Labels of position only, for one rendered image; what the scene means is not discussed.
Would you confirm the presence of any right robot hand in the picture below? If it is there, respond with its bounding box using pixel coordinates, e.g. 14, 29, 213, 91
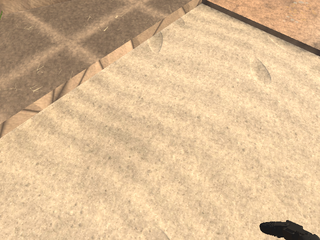
259, 220, 320, 240

